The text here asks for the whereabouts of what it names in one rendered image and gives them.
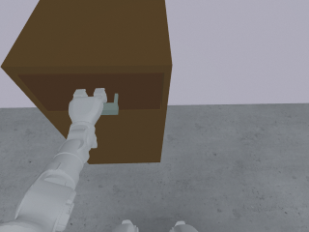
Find cabinet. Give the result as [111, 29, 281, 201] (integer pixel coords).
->
[1, 0, 173, 164]

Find robot left upper arm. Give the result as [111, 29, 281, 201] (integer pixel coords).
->
[0, 179, 76, 232]

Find robot right shin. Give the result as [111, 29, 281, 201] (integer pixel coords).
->
[174, 220, 185, 228]

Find left robot forearm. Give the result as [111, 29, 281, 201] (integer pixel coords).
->
[14, 121, 96, 219]

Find drawer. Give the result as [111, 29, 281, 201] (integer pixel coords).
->
[17, 72, 163, 111]

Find robot left hand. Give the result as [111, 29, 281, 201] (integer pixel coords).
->
[69, 88, 107, 149]

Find robot shin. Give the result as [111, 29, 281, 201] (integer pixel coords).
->
[174, 220, 185, 228]
[122, 219, 133, 225]

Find handle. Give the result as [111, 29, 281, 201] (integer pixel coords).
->
[100, 93, 119, 115]

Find robot left shin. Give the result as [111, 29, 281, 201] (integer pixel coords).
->
[122, 219, 133, 225]

